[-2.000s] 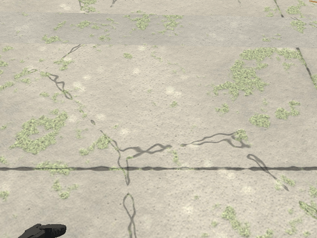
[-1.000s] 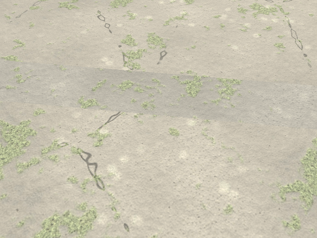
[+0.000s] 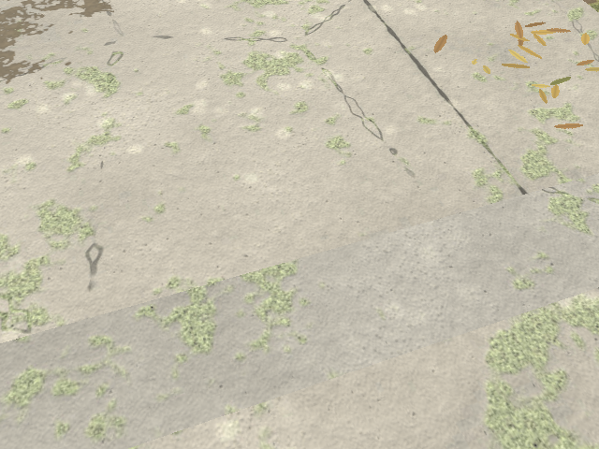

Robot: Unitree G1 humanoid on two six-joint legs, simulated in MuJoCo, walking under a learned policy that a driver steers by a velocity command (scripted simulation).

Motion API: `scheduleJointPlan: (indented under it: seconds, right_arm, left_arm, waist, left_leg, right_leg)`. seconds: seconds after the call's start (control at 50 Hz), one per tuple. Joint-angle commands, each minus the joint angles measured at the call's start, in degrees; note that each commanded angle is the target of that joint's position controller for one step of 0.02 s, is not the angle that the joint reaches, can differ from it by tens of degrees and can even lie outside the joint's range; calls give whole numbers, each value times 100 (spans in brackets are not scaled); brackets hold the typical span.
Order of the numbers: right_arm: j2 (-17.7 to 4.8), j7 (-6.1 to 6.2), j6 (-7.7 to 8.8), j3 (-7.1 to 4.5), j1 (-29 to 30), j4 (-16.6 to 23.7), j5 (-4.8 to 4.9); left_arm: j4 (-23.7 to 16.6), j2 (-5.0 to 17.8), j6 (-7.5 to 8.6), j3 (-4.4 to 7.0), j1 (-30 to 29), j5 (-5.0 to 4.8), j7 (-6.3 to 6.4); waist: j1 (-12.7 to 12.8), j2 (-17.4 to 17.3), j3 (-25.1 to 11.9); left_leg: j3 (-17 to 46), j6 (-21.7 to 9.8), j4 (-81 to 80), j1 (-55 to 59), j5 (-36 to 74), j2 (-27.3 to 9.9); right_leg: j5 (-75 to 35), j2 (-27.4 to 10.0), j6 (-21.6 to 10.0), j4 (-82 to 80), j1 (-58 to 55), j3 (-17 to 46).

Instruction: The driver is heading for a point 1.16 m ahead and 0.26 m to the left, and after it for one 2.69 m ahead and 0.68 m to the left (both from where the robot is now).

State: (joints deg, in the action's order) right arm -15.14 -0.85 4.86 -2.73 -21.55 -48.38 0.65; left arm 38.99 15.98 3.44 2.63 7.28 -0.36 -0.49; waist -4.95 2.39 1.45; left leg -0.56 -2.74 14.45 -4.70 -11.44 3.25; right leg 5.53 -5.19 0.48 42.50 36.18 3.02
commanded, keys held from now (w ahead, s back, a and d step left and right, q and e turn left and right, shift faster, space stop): w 0.28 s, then w+q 0.72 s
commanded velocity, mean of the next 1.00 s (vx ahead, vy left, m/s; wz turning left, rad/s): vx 0.50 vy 0.00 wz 0.27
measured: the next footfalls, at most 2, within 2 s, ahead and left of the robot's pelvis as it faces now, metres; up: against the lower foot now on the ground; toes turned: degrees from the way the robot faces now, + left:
right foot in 0.18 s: +0.27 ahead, -0.15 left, +0.00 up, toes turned -1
left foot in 0.72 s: +0.56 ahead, +0.11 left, +0.00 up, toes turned +13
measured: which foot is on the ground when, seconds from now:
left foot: down 0.00-0.20, up 0.22-0.70, down 0.72-1.00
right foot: up 0.00-0.16, down 0.18-0.74, up 0.76-1.00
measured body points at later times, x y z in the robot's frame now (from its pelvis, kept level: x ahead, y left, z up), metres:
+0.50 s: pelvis +0.27 -0.06 +0.00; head +0.29 -0.06 +0.45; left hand +0.30 +0.22 -0.12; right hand +0.44 -0.32 -0.11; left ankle +0.42 +0.12 -0.68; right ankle +0.23 -0.15 -0.75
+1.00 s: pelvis +0.55 +0.03 +0.00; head +0.59 +0.05 +0.45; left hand +0.65 +0.34 -0.09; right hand +0.72 -0.21 -0.11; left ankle +0.52 +0.10 -0.75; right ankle +0.75 -0.11 -0.68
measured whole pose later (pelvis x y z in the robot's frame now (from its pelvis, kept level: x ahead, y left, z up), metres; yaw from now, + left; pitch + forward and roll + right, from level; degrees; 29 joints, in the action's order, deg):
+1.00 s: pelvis +0.55 +0.03 +0.00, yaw +21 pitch +2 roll +0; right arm -16.1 -0.1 2.5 -3.6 -18.1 -41.4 0.7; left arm 40.9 17.4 5.4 2.9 5.8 0.9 0.1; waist -2.7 1.5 2.1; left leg 5.9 -5.1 20.1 -10.8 -10.7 6.3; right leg 7.2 -5.7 3.7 46.7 37.7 5.3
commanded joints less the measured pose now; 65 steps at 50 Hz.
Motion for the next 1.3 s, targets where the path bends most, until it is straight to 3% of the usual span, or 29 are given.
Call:
scheduleJointPlan:
  seconds: [0.02,0.12,0.16,0.18,0.2,0.22,0.24,0.3,0.44,0.52,0.62,0.68,0.7,0.72,0.74,0.76,0.78,0.8,0.84,0.92,1.0,1.08,1.16,1.18,1.2,1.22,1.24,1.28,1.3]
  right_arm:
    - [-1042,37,46,-226,90,277,53]
    - [-1176,75,-104,-258,-135,50,86]
    - [-1210,108,-156,-254,15,54,96]
    - [-1038,124,-152,-174,54,129,30]
    - [-500,113,-65,10,-346,338,-85]
    - [-460,80,48,51,-487,278,-17]
    - [-1001,37,119,-98,-51,358,118]
    - [-901,41,74,-134,539,445,30]
    - [-529,52,-166,-95,853,500,41]
    - [-368,-71,-113,-20,1587,733,31]
    - [-373,-247,-118,2,2227,1171,42]
    - [-623,-312,-152,-133,1799,1256,33]
    - [-837,-292,-167,-265,1114,1117,43]
    - [-1200,-205,-192,-460,160,901,62]
    - [-1866,-88,-235,-634,-357,839,56]
    - [-1744,-92,-192,-550,-313,966,83]
    - [-1352,-88,-164,-432,-231,957,29]
    - [-1152,-72,-139,-384,40,978,30]
    - [-837,-49,-133,-279,714,1140,-13]
    - [-972,48,-113,-320,848,1228,-25]
    - [-1110,158,-169,-373,536,1107,43]
    - [-1098,186,-234,-382,168,957,97]
    - [-944,201,-285,-356,283,997,57]
    - [-670,179,-270,-255,272,1048,23]
    - [-292,167,-238,-138,-189,1165,31]
    - [-395,173,-198,-101,-530,1291,142]
    - [-914,181,-204,-220,-283,1152,167]
    - [-933,175,-233,-242,467,1251,42]
    - [-846,155,-229,-252,578,1283,16]
  left_arm:
    - [-485,208,118,14,-604,-38,-62]
    - [-658,394,174,73,-919,-71,-177]
    - [-394,675,180,232,-4,-21,-146]
    - [-158,971,166,361,927,12,-90]
    - [-67,1568,126,489,1695,123,-38]
    - [40,1359,85,438,1873,11,-62]
    - [19,1010,81,312,1533,-30,-69]
    - [-43,537,126,154,603,69,-102]
    - [355,699,324,237,643,132,-23]
    - [540,836,299,251,842,85,46]
    - [837,962,84,305,1243,-11,90]
    - [792,1179,-72,365,1101,-28,187]
    - [761,1208,-132,367,1032,-19,230]
    - [688,1156,-134,330,1008,-7,276]
    - [411,573,0,131,1410,143,216]
    - [346,442,241,30,1339,131,108]
    - [198,858,404,149,749,-103,5]
    - [84,837,490,120,451,-172,-19]
    - [137,852,460,186,419,51,57]
    - [61,610,228,159,505,137,79]
    - [-181,367,248,47,-424,114,50]
    - [-341,576,320,106,-856,-8,-37]
    - [-186,857,417,271,-155,-10,-51]
    - [-99,1045,447,352,448,75,-13]
    - [-39,1483,440,456,1151,190,30]
    - [167,1545,346,502,1526,96,-23]
    - [74,1043,332,369,1281,22,-36]
    - [85,702,264,244,836,89,-36]
    - [132,574,262,197,696,117,-35]
  waist:
    - [9,-660,54]
    - [112,-738,140]
    - [671,-695,-406]
    - [1081,-541,-1068]
    - [1114,626,-2010]
    - [1101,1374,-2463]
    - [1118,801,-1562]
    - [634,211,-316]
    - [499,56,23]
    - [793,-29,216]
    - [967,-68,375]
    - [590,252,-112]
    - [194,249,-508]
    - [-285,26,-1008]
    - [-115,-1196,-1672]
    - [-34,-1375,-2427]
    - [-247,-971,-1928]
    - [-118,-662,-1226]
    - [361,-306,-502]
    - [621,-496,-312]
    - [265,-645,-159]
    - [113,-760,-168]
    - [579,-964,-333]
    - [871,-768,-836]
    - [905,329,-1683]
    - [804,1816,-2015]
    - [919,986,-1290]
    - [869,221,-342]
    - [753,263,-146]
  left_leg:
    - [748,-857,-564,-199,1345,-1375]
    - [854,-683,-119,515,1865,-1748]
    - [535,-479,962,430,3364,-1499]
    - [309,-287,2152,-234,3101,-1228]
    - [-59,99,4353,-2270,866,-517]
    - [466,189,5487,-3420,-2137,-91]
    - [675,130,5913,-3996,-1950,-463]
    - [473,154,5134,-3539,-712,-1069]
    - [718,370,3820,-3475,976,-1023]
    - [336,277,2597,-3218,1908,-880]
    - [61,13,1997,-3674,1176,-749]
    - [-460,-288,2011,-2744,246,-265]
    - [-567,-448,1863,-1817,253,-27]
    - [-173,-711,1592,-211,557,-74]
    - [2422,-1590,1531,2060,253,-1528]
    - [4914,-2276,566,2936,-189,-2321]
    - [4169,-1931,399,2671,-335,-2125]
    - [3326,-1685,359,1848,-81,-1873]
    - [2362,-1408,131,274,982,-1438]
    - [1768,-1473,-185,-889,1828,-1140]
    - [1375,-1081,-90,-1269,1181,-736]
    - [1933,-922,258,-877,473,-943]
    - [2408,-652,1149,-550,524,-963]
    - [2135,-462,2090,-832,502,-657]
    - [1414,-91,3925,-2223,-785,16]
    - [1015,86,5345,-3650,-2367,134]
    - [1177,140,5893,-4073,-1944,-203]
    - [883,170,5769,-3922,-1130,-512]
    - [894,164,5486,-3755,-896,-654]
  right_leg:
    - [-766,156,35,-733,-360,-204]
    - [-231,298,-265,-1314,-557,-227]
    - [-192,548,-524,-1626,-1967,-470]
    - [-314,214,-767,-1465,-3422,-154]
    - [-127,-1278,-1505,-1417,-5645,1999]
    - [871,-1799,-2017,-2271,-6072,3850]
    - [1437,-1589,-1766,-2465,-5417,3327]
    - [428,-910,-1386,-2989,-3342,1613]
    - [-860,-719,-1262,-3596,-2772,0]
    - [-923,-668,-1052,-3706,-2954,-617]
    - [-1733,-1026,-923,-3190,-4199,-875]
    - [-4446,-1032,-706,-2009,-4469,-1147]
    - [-4967,-910,-582,-1048,-4266,-1291]
    - [-4280,-690,-367,318,-3334,-1377]
    - [-771,85,4,2505,-884,-1378]
    - [2803,929,96,3653,402,-158]
    - [2486,516,-32,3805,1000,367]
    - [2000,266,-133,3407,1052,257]
    - [1445,-91,-64,2393,379,179]
    - [900,-53,299,1460,-190,5]
    - [-709,279,411,-404,-644,-72]
    - [-956,467,331,-1217,-956,137]
    - [-236,471,-56,-1659,-1892,104]
    - [-94,69,-312,-1645,-2963,388]
    - [520,-1156,-913,-1727,-4911,1989]
    - [2199,-1961,-1482,-2390,-5610,4245]
    - [3042,-1761,-1329,-2641,-5050,3996]
    - [1849,-1250,-1078,-2758,-3731,2460]
    - [1287,-1057,-1080,-2874,-3318,2016]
